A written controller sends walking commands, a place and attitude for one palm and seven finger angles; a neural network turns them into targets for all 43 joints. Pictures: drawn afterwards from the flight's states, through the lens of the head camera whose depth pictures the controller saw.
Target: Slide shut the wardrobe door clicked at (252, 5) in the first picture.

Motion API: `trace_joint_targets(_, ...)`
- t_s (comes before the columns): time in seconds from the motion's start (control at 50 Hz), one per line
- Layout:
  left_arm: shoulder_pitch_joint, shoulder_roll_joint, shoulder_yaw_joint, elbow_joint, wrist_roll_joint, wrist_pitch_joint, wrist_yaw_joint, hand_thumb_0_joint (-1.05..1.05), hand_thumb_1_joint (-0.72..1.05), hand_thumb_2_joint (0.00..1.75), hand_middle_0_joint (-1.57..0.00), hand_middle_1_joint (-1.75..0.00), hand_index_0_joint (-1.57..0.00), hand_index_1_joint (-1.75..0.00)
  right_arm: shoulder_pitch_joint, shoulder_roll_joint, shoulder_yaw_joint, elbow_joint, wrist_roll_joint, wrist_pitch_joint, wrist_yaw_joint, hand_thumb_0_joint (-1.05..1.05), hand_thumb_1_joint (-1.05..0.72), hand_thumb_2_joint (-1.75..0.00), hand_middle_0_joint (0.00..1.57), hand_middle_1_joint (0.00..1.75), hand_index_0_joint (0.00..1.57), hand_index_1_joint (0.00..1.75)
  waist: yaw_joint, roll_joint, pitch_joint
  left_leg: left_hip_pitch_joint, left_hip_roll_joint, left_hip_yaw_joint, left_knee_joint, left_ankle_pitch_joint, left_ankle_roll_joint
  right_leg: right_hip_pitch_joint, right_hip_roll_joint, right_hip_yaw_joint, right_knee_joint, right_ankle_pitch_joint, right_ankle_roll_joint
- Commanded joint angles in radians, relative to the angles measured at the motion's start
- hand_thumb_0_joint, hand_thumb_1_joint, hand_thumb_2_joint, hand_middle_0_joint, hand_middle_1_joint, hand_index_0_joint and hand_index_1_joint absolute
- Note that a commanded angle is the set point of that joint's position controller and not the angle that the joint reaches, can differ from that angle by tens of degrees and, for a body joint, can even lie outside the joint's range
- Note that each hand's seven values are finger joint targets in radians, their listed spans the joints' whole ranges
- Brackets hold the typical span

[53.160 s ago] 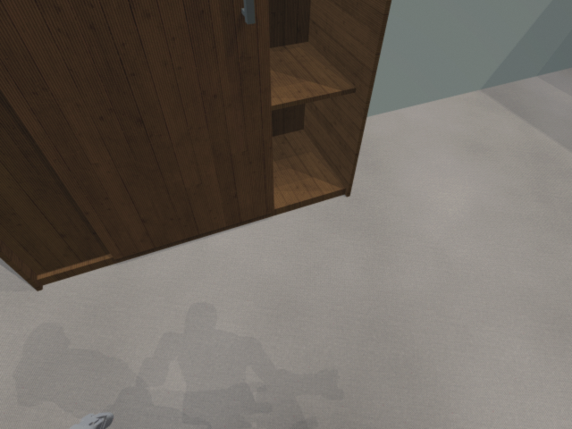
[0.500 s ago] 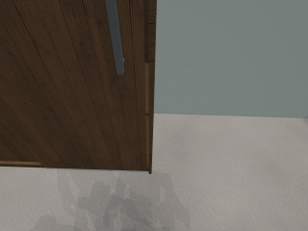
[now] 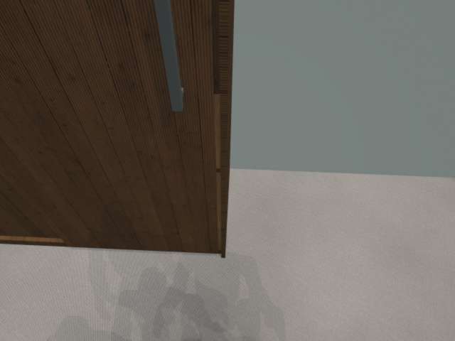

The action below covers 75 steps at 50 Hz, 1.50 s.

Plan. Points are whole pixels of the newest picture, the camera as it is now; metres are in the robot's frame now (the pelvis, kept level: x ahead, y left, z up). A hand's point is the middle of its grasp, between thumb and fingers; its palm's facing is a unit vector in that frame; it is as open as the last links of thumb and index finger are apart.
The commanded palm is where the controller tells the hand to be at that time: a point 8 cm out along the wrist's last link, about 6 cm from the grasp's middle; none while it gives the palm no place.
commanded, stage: look again from close up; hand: left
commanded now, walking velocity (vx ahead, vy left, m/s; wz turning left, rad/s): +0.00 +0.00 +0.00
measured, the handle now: (170, 33) +0.57 +0.15 +0.27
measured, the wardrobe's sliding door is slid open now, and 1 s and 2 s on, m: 0.01 0.01 0.01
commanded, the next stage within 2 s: shuffle to correct the standing spot in 0.20 s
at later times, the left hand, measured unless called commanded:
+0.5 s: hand out of the picture -0.02 +0.17 -0.19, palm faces +0.10 -0.98 -0.17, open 7.4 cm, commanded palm none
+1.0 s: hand (158, 316) +0.20 +0.17 -0.17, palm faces +0.05 -0.96 -0.26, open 7.3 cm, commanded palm none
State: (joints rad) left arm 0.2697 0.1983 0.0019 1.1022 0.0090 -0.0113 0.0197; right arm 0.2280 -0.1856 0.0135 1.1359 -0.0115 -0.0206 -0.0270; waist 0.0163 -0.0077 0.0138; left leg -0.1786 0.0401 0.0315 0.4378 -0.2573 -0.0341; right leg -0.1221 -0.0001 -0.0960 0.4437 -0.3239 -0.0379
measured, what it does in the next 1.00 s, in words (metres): walks ahead: right foot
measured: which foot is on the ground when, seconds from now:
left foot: down 0.00-0.94, up 0.96-1.00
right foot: down 0.00-0.58, up 0.60-0.90, down 0.92-1.00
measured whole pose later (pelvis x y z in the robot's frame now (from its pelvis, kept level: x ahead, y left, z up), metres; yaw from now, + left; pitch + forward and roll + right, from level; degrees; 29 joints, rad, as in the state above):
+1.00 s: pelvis +0.12 -0.03 -0.02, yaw +3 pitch +0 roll +1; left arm 0.14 0.18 0.05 1.02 0.01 -0.04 0.02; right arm 0.44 -0.11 -0.02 1.18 0.00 -0.01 -0.03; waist -0.05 0.04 0.08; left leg -0.19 0.07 0.05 0.77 -0.56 -0.03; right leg -0.41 -0.07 -0.13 0.65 -0.23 -0.04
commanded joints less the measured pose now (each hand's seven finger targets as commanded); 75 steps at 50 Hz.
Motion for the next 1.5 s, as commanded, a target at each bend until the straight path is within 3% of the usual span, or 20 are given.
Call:
trace_joint_targets(0.0, 0.064, 0.123, 0.023, -0.03, 0.002, -0.019, 0.01, 0.0, 0.9, 0.9, -0.2, -0.3, -0.2, -0.3, 0.033, -0.11, -0.016, -0.034, 0.0, -0.01, -0.011, 0.0, -0.9, -0.9, 0.2, 0.3, 0.2, 0.3, -0.003, -0.003, 0.013, 0.008, 0.065, -0.053, -0.037, 0.25, 0.052, -0.023, -0.128, 0.106, -0.081, 0.332, -0.001)
trace_joint_targets(0.28, 0.093, 0.104, 0.022, -0.021, 0.003, -0.02, 0.013, 0.0, 0.9, 0.9, -0.2, -0.3, -0.2, -0.3, 0.053, -0.093, -0.017, -0.024, 0.001, -0.012, -0.015, 0.0, -0.9, -0.9, 0.2, 0.3, 0.2, 0.3, -0.002, -0.009, 0.011, 0.01, 0.066, -0.048, -0.031, 0.27, 0.05, -0.016, -0.127, 0.1, -0.078, 0.365, 0.002)
trace_joint_targets(0.44, 0.202, 0.104, 0.049, -0.009, 0.016, -0.008, 0.006, 0.0, 0.9, 0.9, -0.2, -0.3, -0.2, -0.3, 0.038, -0.036, -0.022, -0.062, -0.015, 0.004, 0.008, 0.0, -0.9, -0.9, 0.2, 0.3, 0.2, 0.3, 0.027, -0.123, 0.183, -0.276, 0.025, 0.05, 0.274, -0.183, 0.047, -0.057, -0.274, 0.309, -0.241, -0.18, -0.137)
trace_joint_targets(0.52, 0.161, 0.078, 0.049, -0.019, 0.014, -0.018, 0.0, 0.0, 0.9, 0.9, -0.2, -0.3, -0.2, -0.3, 0.177, -0.009, -0.026, -0.034, -0.009, -0.019, 0.012, 0.0, -0.9, -0.9, 0.2, 0.3, 0.2, 0.3, -0.048, -0.018, 0.123, -0.015, 0.022, 0.075, 0.051, -0.084, 0.07, -0.167, -0.187, 0.135, -0.039, 0.0, -0.105)
trace_joint_targets(0.56, 0.105, 0.003, 0.033, -0.051, 0.011, -0.023, -0.007, 0.0, 0.9, 0.9, -0.2, -0.3, -0.2, -0.3, 0.383, -0.125, -0.051, 0.036, -0.022, -0.033, 0.0, 0.0, -0.9, -0.9, 0.2, 0.3, 0.2, 0.3, -0.111, 0.351, 0.084, 0.179, 0.28, -0.324, -0.146, 0.098, 0.208, -0.411, 0.004, -0.063, 0.405, -0.182, -0.008)
trace_joint_targets(0.58, 0.041, 0.022, 0.032, -0.085, 0.016, -0.028, -0.004, 0.0, 0.9, 0.9, -0.2, -0.3, -0.2, -0.3, 0.44, -0.125, -0.047, 0.05, -0.022, -0.034, -0.014, 0.0, -0.9, -0.9, 0.2, 0.3, 0.2, 0.3, -0.131, 0.334, 0.106, 0.217, 0.36, -0.434, -0.186, 0.249, 0.286, -0.538, 0.003, 0.004, 0.617, -0.298, -0.014)
trace_joint_targets(0.62, -0.01, 0.016, 0.039, -0.093, 0.016, -0.032, -0.013, 0.0, 0.9, 0.9, -0.2, -0.3, -0.2, -0.3, 0.368, -0.071, -0.039, 0.027, -0.016, -0.043, -0.02, 0.0, -0.9, -0.9, 0.2, 0.3, 0.2, 0.3, -0.091, 0.079, 0.139, 0.149, 0.372, -0.364, -0.155, 0.375, 0.31, -0.592, -0.077, 0.083, 0.73, -0.205, -0.017)
trace_joint_targets(0.7, 0.028, -0.038, 0.037, -0.084, 0.015, -0.012, -0.028, 0.0, 0.9, 0.9, -0.2, -0.3, -0.2, -0.3, 0.292, -0.062, -0.036, 0.008, -0.015, -0.063, -0.021, 0.0, -0.9, -0.9, 0.2, 0.3, 0.2, 0.3, -0.036, 0.149, 0.087, 0.077, 0.261, -0.126, -0.178, 0.422, 0.234, -0.482, -0.092, 0.042, 0.608, -0.061, 0.019)
trace_joint_targets(0.82, -0.051, -0.045, 0.044, -0.109, 0.011, -0.013, -0.027, 0.0, 0.9, 0.9, -0.2, -0.3, -0.2, -0.3, 0.278, -0.07, -0.048, 0.01, -0.022, -0.04, -0.02, 0.0, -0.9, -0.9, 0.2, 0.3, 0.2, 0.3, -0.038, 0.157, 0.096, 0.005, 0.217, -0.027, -0.111, 0.457, 0.172, -0.286, -0.052, -0.026, 0.251, 0.039, 0.02)
trace_joint_targets(0.86, 0.078, -0.011, 0.052, -0.07, 0.009, -0.024, -0.016, 0.0, 0.9, 0.9, -0.2, -0.3, -0.2, -0.3, 0.261, -0.07, -0.048, 0.012, -0.011, -0.031, -0.02, 0.0, -0.9, -0.9, 0.2, 0.3, 0.2, 0.3, 0.029, 0.088, 0.011, -0.01, 0.164, 0.003, 0.03, 0.446, 0.111, -0.06, -0.045, -0.02, 0.052, 0.248, 0.03)
trace_joint_targets(0.88, 0.141, 0.052, 0.06, -0.045, 0.008, -0.036, -0.005, 0.0, 0.9, 0.9, -0.2, -0.3, -0.2, -0.3, 0.272, -0.044, -0.044, 0.011, -0.002, -0.032, -0.013, 0.0, -0.9, -0.9, 0.2, 0.3, 0.2, 0.3, 0.05, 0.001, -0.052, -0.091, 0.121, 0.021, 0.107, 0.293, 0.065, 0.107, -0.112, 0.048, 0.03, 0.446, 0.027)
trace_joint_targets(0.9, 0.166, 0.142, 0.073, -0.04, 0.008, -0.048, 0.007, 0.0, 0.9, 0.9, -0.2, -0.3, -0.2, -0.3, 0.323, -0.001, -0.038, 0.002, 0.008, -0.03, -0.007, 0.0, -0.9, -0.9, 0.2, 0.3, 0.2, 0.3, 0.036, -0.177, -0.147, -0.198, 0.034, 0.06, 0.243, -0.079, 0.026, 0.249, -0.326, 0.26, 0.037, 0.783, -0.042)
trace_joint_targets(0.94, 0.124, 0.186, 0.087, -0.07, 0.007, -0.04, 0.016, 0.0, 0.9, 0.9, -0.2, -0.3, -0.2, -0.3, 0.297, 0.016, -0.055, -0.022, 0.018, -0.002, -0.019, 0.0, -0.9, -0.9, 0.2, 0.3, 0.2, 0.3, 0.024, -0.255, -0.157, -0.165, 0.008, 0.017, 0.486, -0.404, 0.02, 0.099, -0.446, 0.318, 0.013, 1.074, -0.178)
trace_joint_targets(1.1, -0.058, 0.161, 0.093, -0.164, 0.025, 0.017, 0.031, 0.0, 0.9, 0.9, -0.2, -0.3, -0.2, -0.3, 0.157, 0.0, -0.074, -0.095, -0.009, 0.064, 0.012, 0.0, -0.9, -0.9, 0.2, 0.3, 0.2, 0.3, 0.001, -0.145, -0.04, -0.201, -0.008, 0.0, 0.591, -0.206, 0.0, -0.237, -0.368, 0.224, -0.146, 0.282, -0.154)
trace_joint_targets(1.22, -0.088, 0.156, 0.093, -0.192, 0.025, 0.039, 0.022, 0.0, 0.9, 0.9, -0.2, -0.3, -0.2, -0.3, 0.22, -0.002, -0.068, -0.123, -0.003, 0.035, 0.016, 0.0, -0.9, -0.9, 0.2, 0.3, 0.2, 0.3, -0.055, -0.12, -0.047, 0.085, -0.042, 0.064, 0.062, -0.043, 0.024, -0.37, -0.268, 0.2, -0.122, -0.098, -0.074)
trace_joint_targets(1.24, -0.09, 0.117, 0.08, -0.201, 0.017, 0.045, 0.016, 0.0, 0.9, 0.9, -0.2, -0.3, -0.2, -0.3, 0.246, -0.032, -0.069, -0.122, -0.004, 0.028, 0.012, 0.0, -0.9, -0.9, 0.2, 0.3, 0.2, 0.3, -0.071, -0.018, -0.024, 0.126, -0.012, 0.031, -0.062, -0.049, 0.031, -0.413, -0.196, 0.137, -0.029, -0.142, -0.028)
trace_joint_targets(1.26, -0.071, 0.047, 0.065, -0.212, 0.007, 0.051, 0.008, 0.0, 0.9, 0.9, -0.2, -0.3, -0.2, -0.3, 0.216, -0.096, -0.078, -0.145, -0.017, 0.02, 0.007, 0.0, -0.9, -0.9, 0.2, 0.3, 0.2, 0.3, -0.06, 0.237, 0.016, 0.023, 0.169, -0.233, -0.227, -0.222, 0.092, -0.45, -0.079, 0.051, 0.155, -0.168, 0.029)
trace_joint_targets(1.28, -0.067, 0.03, 0.06, -0.221, 0.005, 0.049, 0.004, 0.0, 0.9, 0.9, -0.2, -0.3, -0.2, -0.3, 0.123, -0.152, -0.08, -0.198, -0.024, 0.022, 0.001, 0.0, -0.9, -0.9, 0.2, 0.3, 0.2, 0.3, -0.039, 0.3, 0.073, -0.188, 0.299, -0.368, -0.322, -0.317, 0.176, -0.398, -0.039, 0.03, 0.318, -0.157, 0.045)
trace_joint_targets(1.34, 0.032, 0.026, 0.058, -0.14, 0.022, 0.042, -0.01, 0.0, 0.9, 0.9, -0.2, -0.3, -0.2, -0.3, -0.035, -0.098, -0.054, -0.211, -0.02, 0.001, -0.006, 0.0, -0.9, -0.9, 0.2, 0.3, 0.2, 0.3, 0.032, 0.172, 0.069, -0.251, 0.21, -0.238, -0.284, -0.214, 0.177, -0.307, -0.046, 0.114, 0.5, -0.02, 0.037)
trace_joint_targets(1.48, 0.071, -0.011, 0.024, -0.081, 0.007, 0.006, -0.005, 0.0, 0.9, 0.9, -0.2, -0.3, -0.2, -0.3, 0.09, -0.102, -0.054, -0.125, -0.014, -0.004, -0.014, 0.0, -0.9, -0.9, 0.2, 0.3, 0.2, 0.3, -0.021, 0.1, 0.016, 0.034, 0.191, -0.15, -0.126, 0.273, 0.173, -0.199, -0.04, 0.069, 0.082, -0.031, 0.056)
